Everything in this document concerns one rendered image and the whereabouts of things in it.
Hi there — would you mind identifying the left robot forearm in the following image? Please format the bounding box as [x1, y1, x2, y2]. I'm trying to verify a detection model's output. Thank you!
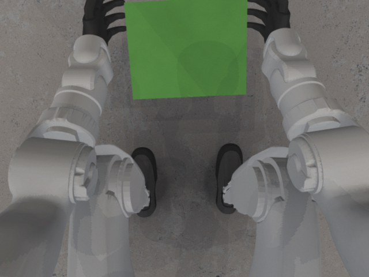
[8, 35, 114, 193]

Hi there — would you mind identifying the robot left hand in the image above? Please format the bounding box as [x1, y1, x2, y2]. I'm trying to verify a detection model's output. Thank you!
[82, 0, 126, 46]

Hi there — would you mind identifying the right robot forearm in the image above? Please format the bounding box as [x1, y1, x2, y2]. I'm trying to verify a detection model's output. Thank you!
[261, 28, 369, 141]

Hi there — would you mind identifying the right robot upper arm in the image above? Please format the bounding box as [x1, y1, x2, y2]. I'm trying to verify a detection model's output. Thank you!
[287, 125, 369, 277]

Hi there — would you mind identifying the carton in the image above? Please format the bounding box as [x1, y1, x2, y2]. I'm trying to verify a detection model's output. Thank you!
[124, 0, 247, 100]

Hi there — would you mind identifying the robot thigh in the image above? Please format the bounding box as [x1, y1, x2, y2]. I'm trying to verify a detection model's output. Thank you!
[67, 155, 141, 277]
[242, 157, 321, 277]

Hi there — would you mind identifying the right robot thigh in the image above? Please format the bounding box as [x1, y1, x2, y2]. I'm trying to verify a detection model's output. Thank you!
[242, 157, 321, 277]

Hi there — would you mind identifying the left robot thigh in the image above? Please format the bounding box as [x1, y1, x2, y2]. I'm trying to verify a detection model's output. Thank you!
[67, 155, 141, 277]

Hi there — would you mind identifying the left robot upper arm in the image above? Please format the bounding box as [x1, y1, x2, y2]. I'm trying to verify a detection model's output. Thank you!
[0, 137, 98, 277]

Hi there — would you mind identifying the robot right hand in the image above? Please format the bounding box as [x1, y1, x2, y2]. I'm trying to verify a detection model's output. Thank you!
[247, 0, 291, 43]

